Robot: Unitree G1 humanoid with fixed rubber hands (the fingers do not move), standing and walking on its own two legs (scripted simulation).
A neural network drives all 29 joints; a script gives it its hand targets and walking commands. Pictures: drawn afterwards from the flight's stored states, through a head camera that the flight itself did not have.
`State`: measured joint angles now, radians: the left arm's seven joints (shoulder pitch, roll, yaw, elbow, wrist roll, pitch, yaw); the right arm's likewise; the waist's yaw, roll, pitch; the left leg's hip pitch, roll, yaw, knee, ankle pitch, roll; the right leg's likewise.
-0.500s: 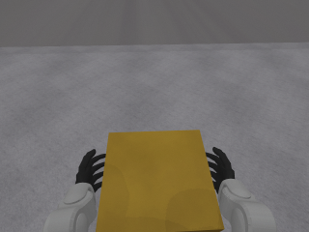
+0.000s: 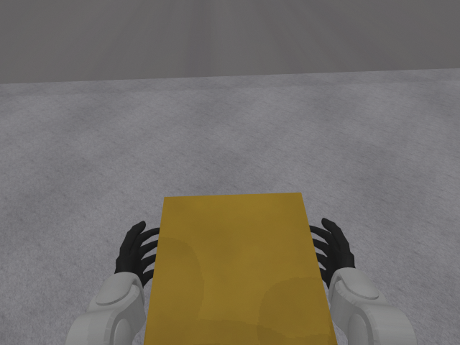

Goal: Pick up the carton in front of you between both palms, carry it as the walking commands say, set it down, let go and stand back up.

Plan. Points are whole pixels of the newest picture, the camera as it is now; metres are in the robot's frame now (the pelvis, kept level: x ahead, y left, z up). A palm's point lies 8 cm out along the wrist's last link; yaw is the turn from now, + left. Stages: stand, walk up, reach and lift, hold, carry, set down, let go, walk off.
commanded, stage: carry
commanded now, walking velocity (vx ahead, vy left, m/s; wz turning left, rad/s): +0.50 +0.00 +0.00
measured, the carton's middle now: (235, 287) +0.23 +0.00 +0.03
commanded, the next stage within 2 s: none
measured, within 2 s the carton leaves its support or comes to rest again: neither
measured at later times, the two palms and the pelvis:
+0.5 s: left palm (155, 138) +0.56 +0.17 +0.10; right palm (284, 135) +0.55 -0.13 +0.10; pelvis +0.33 +0.02 +0.00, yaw -1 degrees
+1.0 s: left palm (180, 81) +0.85 +0.15 +0.10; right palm (276, 80) +0.84 -0.16 +0.10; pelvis +0.62 +0.00 +0.00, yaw +0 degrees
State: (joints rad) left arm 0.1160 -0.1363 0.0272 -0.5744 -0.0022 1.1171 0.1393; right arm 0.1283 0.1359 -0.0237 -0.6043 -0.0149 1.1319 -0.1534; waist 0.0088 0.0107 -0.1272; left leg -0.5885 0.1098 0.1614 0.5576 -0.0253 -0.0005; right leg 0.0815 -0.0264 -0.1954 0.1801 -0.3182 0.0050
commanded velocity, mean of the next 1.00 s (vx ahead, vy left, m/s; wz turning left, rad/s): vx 0.30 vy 0.00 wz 0.00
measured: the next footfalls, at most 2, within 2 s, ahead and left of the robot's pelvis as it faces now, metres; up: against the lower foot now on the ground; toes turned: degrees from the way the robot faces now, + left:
left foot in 0.08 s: +0.24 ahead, +0.12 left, +0.00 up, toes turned +10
right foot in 0.60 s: +0.60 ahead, -0.10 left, +0.00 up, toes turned -12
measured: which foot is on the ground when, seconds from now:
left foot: up 0.00-0.06, down 0.08-0.62, up 0.64-0.98, down 1.00-1.00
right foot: down 0.00-0.10, up 0.12-0.58, down 0.60-1.00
